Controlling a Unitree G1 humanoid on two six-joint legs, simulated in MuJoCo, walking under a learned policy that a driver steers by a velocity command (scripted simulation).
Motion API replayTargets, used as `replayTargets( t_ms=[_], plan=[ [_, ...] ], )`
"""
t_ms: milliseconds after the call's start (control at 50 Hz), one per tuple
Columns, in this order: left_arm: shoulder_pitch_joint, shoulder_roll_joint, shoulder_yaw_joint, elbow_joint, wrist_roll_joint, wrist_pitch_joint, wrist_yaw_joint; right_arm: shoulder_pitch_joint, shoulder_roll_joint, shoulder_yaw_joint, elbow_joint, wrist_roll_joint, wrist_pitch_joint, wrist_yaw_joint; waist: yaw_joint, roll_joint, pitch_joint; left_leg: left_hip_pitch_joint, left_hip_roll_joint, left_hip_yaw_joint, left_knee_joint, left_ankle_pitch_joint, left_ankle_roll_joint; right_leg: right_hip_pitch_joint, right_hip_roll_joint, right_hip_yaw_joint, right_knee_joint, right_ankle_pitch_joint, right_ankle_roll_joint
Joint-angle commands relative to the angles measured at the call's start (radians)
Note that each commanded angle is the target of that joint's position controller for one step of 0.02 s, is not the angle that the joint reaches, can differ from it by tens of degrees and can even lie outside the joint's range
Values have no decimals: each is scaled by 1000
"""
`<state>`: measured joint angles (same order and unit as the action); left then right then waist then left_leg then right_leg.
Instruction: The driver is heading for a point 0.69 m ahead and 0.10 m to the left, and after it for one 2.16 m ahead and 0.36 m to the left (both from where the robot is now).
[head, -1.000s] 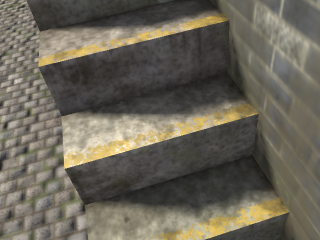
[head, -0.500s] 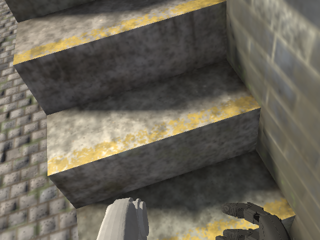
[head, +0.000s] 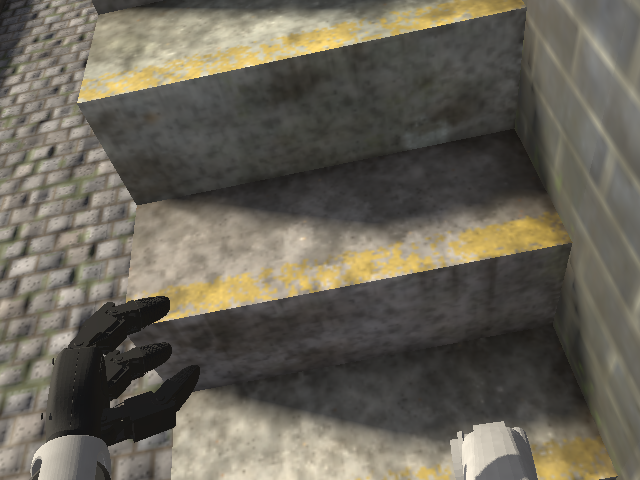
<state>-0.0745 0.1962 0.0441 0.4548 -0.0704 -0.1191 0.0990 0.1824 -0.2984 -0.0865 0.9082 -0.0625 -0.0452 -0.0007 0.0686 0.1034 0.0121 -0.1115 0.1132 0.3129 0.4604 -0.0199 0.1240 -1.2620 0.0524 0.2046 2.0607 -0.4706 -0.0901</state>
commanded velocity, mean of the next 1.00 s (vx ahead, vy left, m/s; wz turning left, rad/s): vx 0.82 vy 0.00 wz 0.00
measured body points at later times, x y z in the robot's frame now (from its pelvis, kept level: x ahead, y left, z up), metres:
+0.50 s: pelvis +0.09 +0.02 +0.15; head +0.07 +0.01 +0.60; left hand +0.38 +0.21 +0.13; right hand +0.21 -0.23 +0.04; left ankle +0.13 +0.16 -0.56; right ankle +0.20 -0.20 -0.55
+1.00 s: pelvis +0.17 +0.05 +0.17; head +0.17 +0.05 +0.62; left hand +0.35 +0.23 +0.06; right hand +0.13 -0.16 +0.02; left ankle +0.14 +0.16 -0.56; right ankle +0.18 -0.06 -0.56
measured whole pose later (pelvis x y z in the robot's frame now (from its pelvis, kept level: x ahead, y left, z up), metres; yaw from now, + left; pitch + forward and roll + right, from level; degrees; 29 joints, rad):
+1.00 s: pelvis +0.17 +0.05 +0.17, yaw -9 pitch +1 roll -1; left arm 0.20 0.13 -0.02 0.75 0.02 -0.03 0.12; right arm 0.42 -0.12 -0.04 0.88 -0.02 -0.05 -0.01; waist -0.08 0.03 -0.03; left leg -0.22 -0.01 -0.01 0.57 -0.37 0.04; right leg -0.31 0.01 -0.08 0.52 -0.23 -0.03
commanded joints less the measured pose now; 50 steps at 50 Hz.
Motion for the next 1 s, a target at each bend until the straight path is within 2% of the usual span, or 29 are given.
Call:
replayTargets(
  t_ms=[20, 40, 60, 80, 100, 120, 140, 160, 180, 200, 240, 280, 320, 340, 400, 440, 480, 500, 520, 540, 580, 620, 680, 800, 820, 880, 920, 940, 1000],
  plan=[
    [451, -17, -6, 18, -46, 63, 39, -445, -133, -25, -84, 63, -10, 34, 413, -67, 74, -734, -34, 165, -380, 524, 52, 748, 144, -188, -441, 146, 49],
    [807, 107, 56, 172, -32, 73, 20, -485, -178, -56, -128, 98, -29, 3, 478, 28, -178, -728, -6, 124, -294, 1089, 94, 1232, 253, -326, -427, 327, 99],
    [1004, 208, 110, 269, 11, 88, 40, -592, -234, -72, -162, 80, -47, 14, 575, 35, -335, -537, 34, 75, -83, 1398, 91, 1330, 230, -361, -485, 345, 101],
    [922, 281, 118, 303, 3, 72, 28, -658, -209, -65, -170, 124, -48, 30, 568, -99, -358, -332, -13, 23, 246, 1324, 81, 1224, 199, -323, -878, 442, 68],
    [743, 343, 119, 292, 48, 48, 22, -608, -136, -46, -206, 144, -42, 65, 443, -332, -277, -180, -147, -50, 859, 1037, 0, 985, 86, 38, -1398, 363, -72],
    [436, 252, 84, 320, 55, 64, 27, -471, 76, 10, -92, 21, -34, 116, 184, -362, -226, -386, -234, -260, 1335, -43, -45, 989, 63, 176, -1463, 315, -90],
    [130, 153, 22, 241, 70, 69, 22, -144, 195, 38, -139, -20, -28, 144, -136, -348, -258, -389, -279, -419, 1656, -53, -115, 821, 91, 424, -1478, 351, -125],
    [1, 179, 13, 206, 52, 86, 33, -13, 221, 39, -194, -47, 0, 149, -253, -433, -288, -537, -262, -461, 1752, -68, -113, 681, -32, 750, -1681, -259, -141],
    [-59, 174, 26, 233, 40, 68, 33, -81, 156, 44, -245, -89, 14, 133, -257, -405, -106, -615, -235, -454, 1738, -41, -86, 461, -40, 827, -1714, -528, -142],
    [-114, 152, 18, 255, 34, 66, 22, -105, 126, 42, -254, -92, 32, 115, -257, -303, -75, -640, -210, -451, 1704, 39, -87, 431, -36, 666, -1595, -442, -106],
    [4, 208, 30, 310, 50, 35, 34, -183, 138, 63, -273, -47, 70, 57, -195, -273, -39, -748, -172, -478, 1607, -68, -86, 473, -60, 477, -1480, -327, -91],
    [121, 166, 23, 335, 44, 21, 53, -153, 116, 63, -261, -8, 90, 26, -160, -221, -61, -807, -149, -469, 1451, -128, -92, 611, -85, 406, -1474, -216, -67],
    [172, 177, 28, 293, 43, 36, 61, -144, 118, 72, -260, 27, 104, 22, -142, -211, -103, -722, -124, -419, 1266, -248, -92, 640, -128, 359, -1560, -133, -54],
    [57, 152, 12, 244, 63, 44, 62, -124, 129, 85, -262, 25, 110, 7, -173, -302, -57, -553, -142, -367, 1119, -272, -80, 458, -62, 238, -1579, -82, -79],
    [-28, 125, 1, 128, 20, 26, 49, -88, 126, 98, -257, 78, 86, -10, -166, -371, -144, -237, -46, -238, 646, -71, 29, 469, -156, 250, -1773, -72, -83],
    [33, 118, 7, 101, 17, 31, 41, 6, 147, 107, -238, 82, 61, -1, -143, -347, -174, -222, -1, -241, 340, -164, 72, 702, -232, 322, -1820, -78, -65],
    [91, 42, 15, 98, 42, 48, 15, 62, 191, 92, -240, 32, 12, 23, -131, -151, -162, -174, -90, -271, 18, -404, 27, 863, -121, 128, -1529, -23, -24],
    [130, -33, -7, 74, 64, 59, -2, 54, 166, 91, -233, 9, -12, 28, -55, -9, -87, -203, 26, -521, -139, -570, 42, 777, -65, -26, -1253, 76, 27],
    [126, -22, -15, 45, 56, 60, -7, -11, 30, 51, -247, 22, -14, 15, -48, 191, -36, -122, 134, -827, -344, -713, 110, 505, 5, -151, -1106, 133, 83],
    [-2, -32, -22, 22, 35, 46, -2, -31, -20, 23, -266, 29, -7, 10, -126, 289, 49, -228, 202, -1026, -480, -838, 186, 365, 29, -141, -842, 180, 126],
    [12, -22, -21, 29, 101, 28, -25, 10, 30, 33, -231, 5, -12, 7, -91, 20, -9, -171, 153, -815, -276, -569, 173, 280, -19, -99, -454, 312, 111],
    [51, -50, -31, 60, 133, 33, -29, 158, 8, 13, -168, 7, -42, -7, -122, -48, -83, -113, 77, -611, -103, -439, 157, 284, -5, -133, -277, 399, 77],
    [21, -35, -27, 80, 125, 38, -50, 304, 55, 0, -126, 18, -78, -20, -171, -80, -79, 7, 82, -639, -109, -417, 135, 325, -17, -149, -422, 454, 89],
    [29, -14, -28, 112, 106, 77, -58, 250, 50, -15, -171, 10, -71, -62, -165, 21, -5, -44, 72, -599, -123, -324, 144, 542, -50, -237, -974, 352, 80],
    [11, -24, -45, 105, 63, 76, -64, 207, 49, -4, -179, 9, -41, -69, -153, 80, 33, -113, 42, -554, -162, -252, 110, 677, -65, -240, -1350, 84, 63],
    [192, -26, -34, 218, 49, 87, -11, 354, 42, -12, -86, 23, -17, -63, -150, 158, -68, -114, 65, -528, -44, 99, 131, 1081, -29, -346, -1705, 222, 28],
    [368, 56, -21, 245, 97, 57, 33, 247, 126, 18, -109, 61, -48, -13, -49, -10, -147, -356, 18, -457, 196, 51, 41, 1332, -262, -58, -1655, 579, -20],
    [334, 39, -35, 233, 122, 65, 38, 310, 180, 38, -118, 74, -40, 2, -100, -239, -152, -365, -14, -441, 151, -192, -7, 1256, -369, 65, -1667, 607, -100],
    [216, -35, -66, 197, 85, 67, 33, 217, 113, 47, -82, 33, -14, -6, -131, -152, -5, -203, -9, -441, -72, -67, -1, 1079, -224, -66, -1649, 507, -43]
  ],
)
